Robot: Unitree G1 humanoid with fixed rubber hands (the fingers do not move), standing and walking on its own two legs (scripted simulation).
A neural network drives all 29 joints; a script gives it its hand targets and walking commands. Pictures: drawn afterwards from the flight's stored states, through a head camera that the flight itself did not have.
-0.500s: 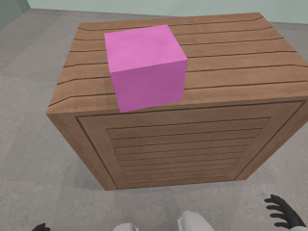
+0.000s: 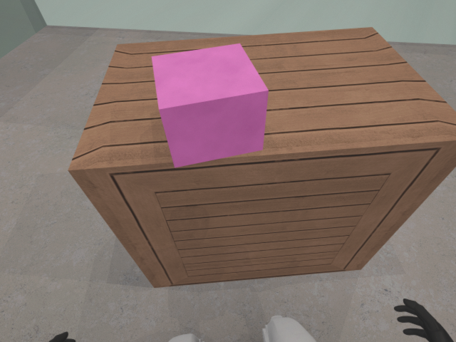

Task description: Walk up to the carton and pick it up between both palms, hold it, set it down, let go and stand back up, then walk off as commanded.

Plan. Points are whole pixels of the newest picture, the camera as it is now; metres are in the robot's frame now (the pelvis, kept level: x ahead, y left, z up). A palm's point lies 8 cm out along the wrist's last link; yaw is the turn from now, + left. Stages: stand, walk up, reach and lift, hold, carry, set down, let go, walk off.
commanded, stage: walk up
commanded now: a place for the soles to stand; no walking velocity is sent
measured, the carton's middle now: (208, 104) +0.55 +0.03 +0.12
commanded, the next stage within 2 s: none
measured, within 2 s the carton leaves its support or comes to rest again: neither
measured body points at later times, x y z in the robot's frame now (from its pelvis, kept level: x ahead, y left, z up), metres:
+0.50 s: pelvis +0.04 -0.01 +0.01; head +0.06 -0.02 +0.46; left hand +0.14 +0.33 -0.06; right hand +0.16 -0.34 -0.09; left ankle +0.05 +0.12 -0.65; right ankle +0.07 -0.13 -0.69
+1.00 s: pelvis +0.09 +0.06 +0.01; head +0.14 +0.09 +0.46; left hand +0.19 +0.38 -0.11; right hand +0.18 -0.28 -0.05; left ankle +0.15 +0.14 -0.69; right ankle +0.16 -0.11 -0.65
